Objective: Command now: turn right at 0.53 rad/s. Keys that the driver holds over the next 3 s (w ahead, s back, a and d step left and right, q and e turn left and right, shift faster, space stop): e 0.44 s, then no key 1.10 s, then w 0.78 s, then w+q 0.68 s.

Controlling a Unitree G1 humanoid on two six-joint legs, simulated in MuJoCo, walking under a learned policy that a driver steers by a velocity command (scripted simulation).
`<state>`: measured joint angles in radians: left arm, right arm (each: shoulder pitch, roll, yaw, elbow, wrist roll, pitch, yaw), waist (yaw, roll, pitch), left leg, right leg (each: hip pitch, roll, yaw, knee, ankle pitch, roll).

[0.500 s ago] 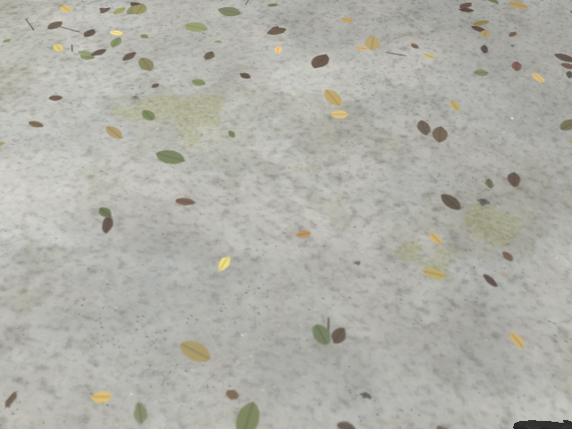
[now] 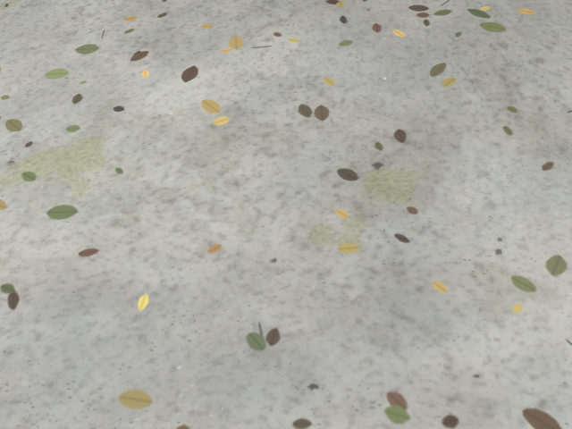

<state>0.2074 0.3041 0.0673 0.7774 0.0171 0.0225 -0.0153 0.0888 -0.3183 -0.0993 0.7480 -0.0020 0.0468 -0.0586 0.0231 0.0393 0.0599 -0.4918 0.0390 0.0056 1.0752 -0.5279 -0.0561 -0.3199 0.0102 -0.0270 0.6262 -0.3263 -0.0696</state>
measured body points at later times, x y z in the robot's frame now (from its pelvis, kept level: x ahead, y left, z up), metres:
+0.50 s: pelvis +0.03 +0.01 +0.01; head +0.06 +0.00 +0.46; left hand +0.25 +0.25 -0.08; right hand +0.10 -0.31 -0.09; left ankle +0.09 +0.15 -0.72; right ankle +0.00 -0.08 -0.73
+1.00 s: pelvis +0.04 +0.01 +0.01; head +0.04 +0.00 +0.46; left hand +0.24 +0.22 -0.10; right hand +0.05 -0.28 -0.12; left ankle +0.09 +0.14 -0.73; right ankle -0.03 -0.10 -0.73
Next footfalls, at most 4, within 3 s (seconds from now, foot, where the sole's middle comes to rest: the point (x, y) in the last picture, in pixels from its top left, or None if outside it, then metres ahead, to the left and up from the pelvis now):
0.54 left None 0.12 0.12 -0.77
0.86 right None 0.01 -0.11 -0.77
2.24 right None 0.39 -0.24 -0.77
2.78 left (369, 306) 0.75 -0.10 -0.77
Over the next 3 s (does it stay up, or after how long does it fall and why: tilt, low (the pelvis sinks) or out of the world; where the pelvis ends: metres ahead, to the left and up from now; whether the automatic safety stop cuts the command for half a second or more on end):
stays up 0.69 -0.16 0.02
